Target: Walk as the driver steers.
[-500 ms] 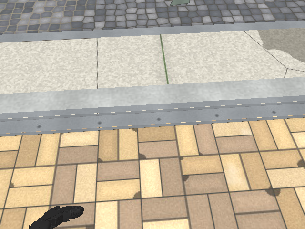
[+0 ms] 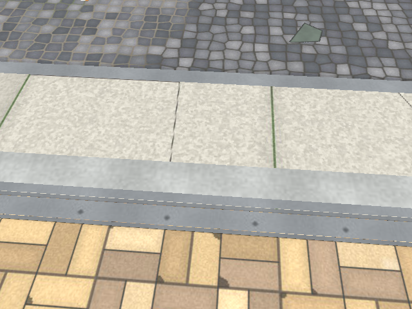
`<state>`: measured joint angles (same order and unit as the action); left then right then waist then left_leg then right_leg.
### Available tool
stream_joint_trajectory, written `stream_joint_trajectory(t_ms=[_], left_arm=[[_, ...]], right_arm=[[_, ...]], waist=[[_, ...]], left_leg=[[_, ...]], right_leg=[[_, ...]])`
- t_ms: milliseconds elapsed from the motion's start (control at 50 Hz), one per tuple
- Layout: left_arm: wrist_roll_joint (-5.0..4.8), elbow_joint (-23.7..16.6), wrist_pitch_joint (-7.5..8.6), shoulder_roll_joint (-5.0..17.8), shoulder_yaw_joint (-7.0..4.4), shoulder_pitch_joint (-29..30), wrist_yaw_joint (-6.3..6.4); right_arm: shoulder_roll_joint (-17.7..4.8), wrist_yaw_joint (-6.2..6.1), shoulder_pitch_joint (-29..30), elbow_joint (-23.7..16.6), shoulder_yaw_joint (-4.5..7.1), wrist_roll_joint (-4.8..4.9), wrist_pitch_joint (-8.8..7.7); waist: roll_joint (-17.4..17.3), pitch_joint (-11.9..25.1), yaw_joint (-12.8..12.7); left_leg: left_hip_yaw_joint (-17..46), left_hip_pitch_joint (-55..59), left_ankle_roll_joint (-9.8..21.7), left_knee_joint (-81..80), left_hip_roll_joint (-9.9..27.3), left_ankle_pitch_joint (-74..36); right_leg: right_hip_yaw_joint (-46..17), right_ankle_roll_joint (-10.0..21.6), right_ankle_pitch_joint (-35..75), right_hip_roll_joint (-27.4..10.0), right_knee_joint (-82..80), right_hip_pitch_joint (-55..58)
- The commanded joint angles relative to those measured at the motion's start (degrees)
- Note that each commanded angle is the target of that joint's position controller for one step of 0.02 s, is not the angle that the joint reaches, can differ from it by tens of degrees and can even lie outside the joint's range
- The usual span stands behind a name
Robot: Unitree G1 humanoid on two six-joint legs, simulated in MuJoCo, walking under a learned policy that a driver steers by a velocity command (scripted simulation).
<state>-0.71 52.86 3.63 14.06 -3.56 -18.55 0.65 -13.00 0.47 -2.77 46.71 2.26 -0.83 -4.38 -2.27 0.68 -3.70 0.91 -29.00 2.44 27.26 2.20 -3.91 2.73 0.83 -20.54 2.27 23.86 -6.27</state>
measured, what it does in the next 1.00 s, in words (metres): steps on the spot: right foot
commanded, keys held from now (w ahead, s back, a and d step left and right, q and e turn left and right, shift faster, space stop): no key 1.00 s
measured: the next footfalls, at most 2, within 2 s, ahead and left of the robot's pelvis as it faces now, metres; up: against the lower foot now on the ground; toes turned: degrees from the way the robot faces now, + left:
right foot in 0.28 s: +0.10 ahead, -0.14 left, +0.00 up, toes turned -1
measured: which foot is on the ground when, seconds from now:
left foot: down 0.00-1.00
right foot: down 0.00-0.02, up 0.04-0.26, down 0.28-1.00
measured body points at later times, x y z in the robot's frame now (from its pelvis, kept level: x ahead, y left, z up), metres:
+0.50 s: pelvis +0.08 -0.01 +0.00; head +0.09 -0.01 +0.45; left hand +0.12 +0.25 -0.14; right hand +0.17 -0.25 -0.14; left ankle +0.13 +0.12 -0.73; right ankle +0.06 -0.14 -0.73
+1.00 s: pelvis +0.10 -0.02 +0.00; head +0.11 -0.02 +0.45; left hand +0.12 +0.23 -0.15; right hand +0.17 -0.26 -0.15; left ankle +0.13 +0.12 -0.73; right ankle +0.06 -0.14 -0.73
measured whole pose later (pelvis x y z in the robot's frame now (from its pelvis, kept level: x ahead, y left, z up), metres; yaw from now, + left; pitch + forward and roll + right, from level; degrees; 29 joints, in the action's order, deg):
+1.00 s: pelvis +0.10 -0.02 +0.00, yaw +1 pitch -2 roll +0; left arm 0.1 61.8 0.6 10.4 -2.0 -13.8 2.1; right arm -11.5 -2.5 -7.6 62.0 2.9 0.1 1.2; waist -0.3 -2.4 -0.1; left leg 0.2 -15.4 -1.1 29.8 1.3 12.9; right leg 0.9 -0.2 -19.6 -0.8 29.8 -8.7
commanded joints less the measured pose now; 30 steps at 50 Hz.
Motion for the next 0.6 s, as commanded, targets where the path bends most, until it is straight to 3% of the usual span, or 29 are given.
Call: stream_joint_trajectory(t_ms=[20,40,60,80,100,120,180,240,260,280,300,320,360,440,600], left_arm=[[1.48,-2.09,1.37,3.26,-0.19,-4.93,0.15],[1.08,-0.56,1.28,1.13,0.99,-9.07,-0.07],[0.10,-0.57,0.36,5.15,-0.10,-6.60,-0.20],[-0.50,-1.54,-0.83,6.27,-0.56,-2.49,0.17],[-0.25,-1.92,-2.07,5.98,-0.73,0.58,0.79],[0.29,-2.24,-3.15,5.69,-0.90,1.85,1.42],[0.71,-0.58,-4.24,2.65,-0.33,-0.07,2.35],[1.22,1.41,-4.32,1.86,-0.22,-1.59,1.94],[2.00,1.32,-4.50,2.29,-0.25,-0.71,1.74],[2.66,0.61,-4.61,3.87,-0.39,0.48,1.69],[2.18,-0.05,-4.69,7.10,-0.97,2.25,1.95],[1.52,0.56,-4.43,7.00,-1.14,3.54,1.88],[1.55,1.14,-3.29,4.16,-0.45,5.49,1.85],[0.98,2.77,-1.79,3.62,-0.35,3.91,1.65],[0.71,4.92,-2.09,3.23,-0.12,2.36,1.66]], right_arm=[[-12.56,-0.90,-11.20,-0.01,3.35,-1.75,-0.60],[-8.77,-0.80,-13.58,0.94,2.40,-0.97,0.15],[-6.20,-0.42,-14.14,1.24,1.64,0.15,0.84],[-6.09,-0.38,-11.05,0.94,1.53,0.32,1.25],[-5.79,-0.55,-7.32,0.25,1.27,0.14,1.51],[-5.82,-0.85,-3.35,-0.41,1.20,-0.16,1.77],[-5.72,-1.50,0.97,-0.47,1.43,-1.07,2.70],[-4.76,-1.71,0.57,0.87,1.18,0.20,3.12],[-3.83,-1.67,-0.84,1.75,0.90,0.55,3.16],[-3.30,-1.60,-2.15,2.61,0.73,0.47,3.19],[-3.86,-1.58,-3.53,2.84,1.03,0.24,3.23],[-3.91,-1.90,-3.56,3.03,1.16,0.16,3.31],[-3.78,-2.39,-4.16,3.98,1.30,0.19,3.38],[-3.26,-2.36,-5.64,6.12,1.44,0.21,3.52],[-3.68,-2.43,-5.88,9.09,1.68,0.74,4.05]], waist=[[-4.36,14.72,3.35],[-12.71,21.50,4.64],[-9.41,20.91,5.58],[-5.86,16.09,5.30],[-3.06,11.56,4.59],[-3.04,8.62,3.10],[-6.63,6.78,0.87],[-5.54,7.10,-0.30],[-4.50,5.97,0.00],[-2.56,3.39,0.85],[1.53,0.26,3.19],[6.16,-1.77,3.88],[8.59,-2.89,4.53],[5.80,-1.44,4.00],[2.47,0.56,3.26]], left_leg=[[10.79,35.16,9.15,3.51,12.20,-42.88],[20.60,42.17,17.17,2.08,20.50,-44.15],[22.09,38.62,16.96,-0.60,19.02,-30.33],[20.65,33.09,14.88,-3.00,17.09,-17.37],[18.90,25.96,13.19,-5.58,15.58,-8.07],[17.19,18.74,11.69,-8.16,14.37,-0.98],[9.86,7.50,9.12,-11.56,9.13,7.65],[7.06,5.24,7.02,-11.10,7.03,19.59],[6.61,4.32,4.69,-11.13,5.77,26.68],[6.21,3.20,2.06,-10.41,4.53,32.19],[4.07,4.02,0.06,-9.00,1.81,32.53],[1.06,9.45,-1.22,-6.62,-0.57,27.67],[0.25,15.22,-1.04,-2.86,-0.72,20.22],[0.03,16.78,-0.09,-1.18,-0.53,11.80],[-0.11,19.22,-0.31,0.65,-0.13,3.23]], right_leg=[[-2.20,0.51,14.09,-3.83,20.95,-14.37],[-4.05,-2.41,-14.68,-1.42,32.94,-21.68],[-6.99,-3.18,-20.53,-2.90,37.33,-23.90],[-7.01,-3.46,-18.30,-4.43,39.12,-26.56],[-6.48,-3.70,-15.72,-5.66,37.85,-26.64],[-6.72,-3.92,-12.84,-6.94,34.36,-23.81],[-3.84,-3.65,-4.99,-5.66,21.77,-11.69],[-1.54,-2.20,8.73,-3.93,9.22,-3.04],[-1.69,-1.32,10.05,-4.07,6.27,-1.67],[-4.31,0.02,9.46,-6.54,3.45,-2.30],[-5.82,1.58,2.18,-8.36,1.71,-7.04],[-6.45,2.30,-7.52,-7.81,-0.74,-14.81],[-6.47,0.76,-7.72,-7.49,-3.67,-18.72],[-5.49,-0.08,1.97,-6.71,-1.41,-14.34],[-3.99,0.24,12.47,-5.60,1.32,-9.91]])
